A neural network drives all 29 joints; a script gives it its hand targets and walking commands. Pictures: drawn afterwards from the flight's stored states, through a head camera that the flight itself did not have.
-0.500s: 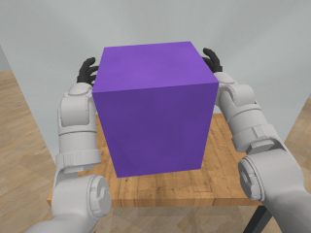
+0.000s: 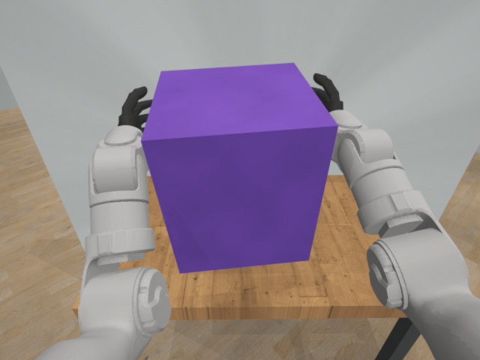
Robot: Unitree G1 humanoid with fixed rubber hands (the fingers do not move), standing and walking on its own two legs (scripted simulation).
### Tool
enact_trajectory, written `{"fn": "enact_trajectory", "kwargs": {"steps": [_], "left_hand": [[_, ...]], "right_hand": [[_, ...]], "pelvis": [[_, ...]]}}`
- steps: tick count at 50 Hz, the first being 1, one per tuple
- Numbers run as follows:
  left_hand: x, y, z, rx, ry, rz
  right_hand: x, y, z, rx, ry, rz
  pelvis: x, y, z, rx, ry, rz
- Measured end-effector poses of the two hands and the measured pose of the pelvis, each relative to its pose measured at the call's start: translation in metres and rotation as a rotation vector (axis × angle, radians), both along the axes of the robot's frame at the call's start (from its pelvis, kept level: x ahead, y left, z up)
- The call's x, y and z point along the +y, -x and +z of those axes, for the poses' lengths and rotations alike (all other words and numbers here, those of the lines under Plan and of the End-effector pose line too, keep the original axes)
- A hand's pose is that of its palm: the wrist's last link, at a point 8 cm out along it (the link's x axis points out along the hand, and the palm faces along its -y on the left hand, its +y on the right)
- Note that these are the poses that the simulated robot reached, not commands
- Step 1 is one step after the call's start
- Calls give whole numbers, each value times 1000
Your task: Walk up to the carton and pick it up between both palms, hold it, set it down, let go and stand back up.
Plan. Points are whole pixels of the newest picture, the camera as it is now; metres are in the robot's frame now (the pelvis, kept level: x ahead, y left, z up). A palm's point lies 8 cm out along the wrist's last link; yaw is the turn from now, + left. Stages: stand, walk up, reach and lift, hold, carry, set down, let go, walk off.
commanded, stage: hold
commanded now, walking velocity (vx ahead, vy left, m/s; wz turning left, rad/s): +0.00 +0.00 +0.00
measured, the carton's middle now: (236, 168) +0.35 +0.00 +0.22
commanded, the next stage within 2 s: none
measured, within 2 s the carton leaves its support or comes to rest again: neither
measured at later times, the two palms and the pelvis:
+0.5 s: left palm (132, 136) +0.37 +0.16 +0.28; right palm (329, 121) +0.37 -0.15 +0.29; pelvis +0.00 +0.00 +0.00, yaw +0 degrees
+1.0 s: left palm (132, 136) +0.37 +0.16 +0.28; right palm (329, 121) +0.37 -0.15 +0.29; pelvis +0.00 +0.00 +0.00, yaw +0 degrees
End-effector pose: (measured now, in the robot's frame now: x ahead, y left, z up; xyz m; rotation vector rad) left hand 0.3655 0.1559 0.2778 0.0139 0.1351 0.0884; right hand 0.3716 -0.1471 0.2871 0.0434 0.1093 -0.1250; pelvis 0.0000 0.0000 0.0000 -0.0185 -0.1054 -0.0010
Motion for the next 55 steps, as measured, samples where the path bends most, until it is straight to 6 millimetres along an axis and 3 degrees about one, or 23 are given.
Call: {"fn": "enact_trajectory", "kwargs": {"steps": [55], "left_hand": [[0, 0, 0, -4, -1, 2]], "right_hand": [[0, 0, -1, 4, 0, 1]], "pelvis": [[0, 0, 0, 1, 0, 0]]}}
